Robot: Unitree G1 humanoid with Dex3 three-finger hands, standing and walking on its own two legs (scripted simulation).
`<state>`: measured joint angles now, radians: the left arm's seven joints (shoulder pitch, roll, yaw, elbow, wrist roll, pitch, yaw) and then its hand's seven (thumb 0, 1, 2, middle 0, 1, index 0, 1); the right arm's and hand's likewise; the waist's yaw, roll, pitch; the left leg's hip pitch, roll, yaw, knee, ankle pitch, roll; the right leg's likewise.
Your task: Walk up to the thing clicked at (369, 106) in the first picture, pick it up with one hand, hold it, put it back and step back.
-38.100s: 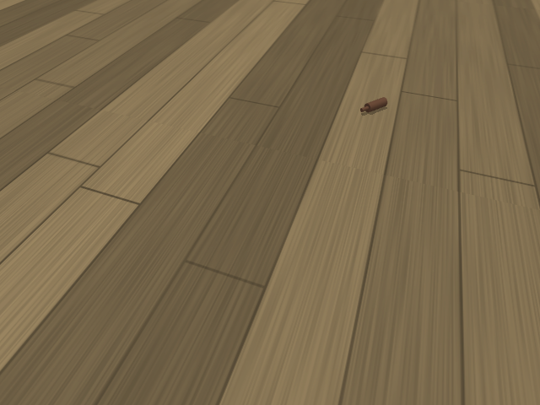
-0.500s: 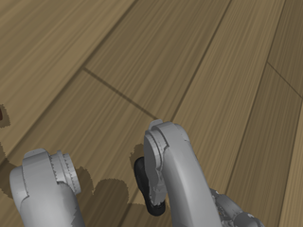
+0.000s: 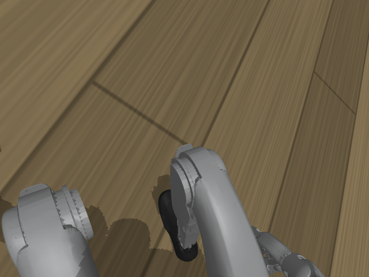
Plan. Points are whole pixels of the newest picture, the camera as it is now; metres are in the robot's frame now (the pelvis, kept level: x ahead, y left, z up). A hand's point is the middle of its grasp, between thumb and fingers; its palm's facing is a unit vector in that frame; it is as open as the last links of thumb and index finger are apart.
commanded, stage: open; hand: left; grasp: from above
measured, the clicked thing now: out of the picture +0.40 +0.38 -0.26
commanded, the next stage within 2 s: withdraw in 0.76 s
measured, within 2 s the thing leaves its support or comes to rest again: neither
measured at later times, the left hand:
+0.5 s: hand out of the picture +0.40 +0.36 -0.24, palm faces -0.46 -0.15 -0.87, open 12.5 cm
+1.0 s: hand out of the picture +0.40 +0.36 -0.23, palm faces -0.43 -0.16 -0.89, open 14.0 cm
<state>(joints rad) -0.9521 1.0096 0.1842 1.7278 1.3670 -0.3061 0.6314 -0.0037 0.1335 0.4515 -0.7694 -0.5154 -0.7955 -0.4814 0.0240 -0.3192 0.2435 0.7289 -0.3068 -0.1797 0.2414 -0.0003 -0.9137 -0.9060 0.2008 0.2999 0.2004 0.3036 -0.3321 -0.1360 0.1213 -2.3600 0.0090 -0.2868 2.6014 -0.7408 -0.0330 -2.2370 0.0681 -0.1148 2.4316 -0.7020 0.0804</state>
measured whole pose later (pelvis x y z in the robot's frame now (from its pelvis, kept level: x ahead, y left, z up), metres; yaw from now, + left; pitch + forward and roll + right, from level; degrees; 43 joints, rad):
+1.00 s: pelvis +0.00 +0.00 +0.00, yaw +0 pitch +27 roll -14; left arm -0.92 1.00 0.18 1.64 1.34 -0.32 0.60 -0.01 -0.50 0.98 -0.08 -1.01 -0.09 -1.00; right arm 0.05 -0.33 0.24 0.72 -0.30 -0.18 0.25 0.00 -0.90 -0.90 0.20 0.30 0.20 0.30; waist -0.31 -0.13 0.12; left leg -2.36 0.01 -0.29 2.59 -0.74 -0.03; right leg -2.23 0.06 -0.12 2.42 -0.70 0.08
